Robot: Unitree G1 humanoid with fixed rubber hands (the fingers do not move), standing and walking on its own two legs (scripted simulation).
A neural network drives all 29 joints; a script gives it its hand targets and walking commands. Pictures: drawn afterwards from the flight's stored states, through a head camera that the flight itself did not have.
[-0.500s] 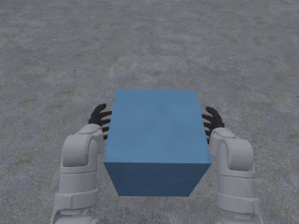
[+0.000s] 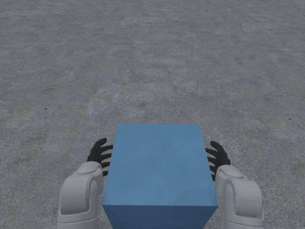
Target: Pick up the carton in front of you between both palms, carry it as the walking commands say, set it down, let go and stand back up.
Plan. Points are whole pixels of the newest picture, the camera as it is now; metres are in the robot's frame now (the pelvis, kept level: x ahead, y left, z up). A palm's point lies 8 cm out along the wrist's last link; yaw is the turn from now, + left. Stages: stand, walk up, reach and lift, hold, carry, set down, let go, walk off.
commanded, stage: carry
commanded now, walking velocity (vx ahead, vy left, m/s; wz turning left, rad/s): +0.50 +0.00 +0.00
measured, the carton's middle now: (157, 183) +0.26 -0.01 +0.00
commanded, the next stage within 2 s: none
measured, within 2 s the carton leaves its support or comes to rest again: neither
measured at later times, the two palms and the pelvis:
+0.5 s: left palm (116, 84) +0.57 +0.13 +0.09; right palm (200, 86) +0.59 -0.16 +0.08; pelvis +0.32 -0.03 +0.00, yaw +3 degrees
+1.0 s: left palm (117, 53) +0.82 +0.16 +0.08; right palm (184, 56) +0.82 -0.14 +0.08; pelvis +0.56 +0.01 -0.01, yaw +1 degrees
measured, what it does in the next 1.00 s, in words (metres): walks ahead: right foot, then left foot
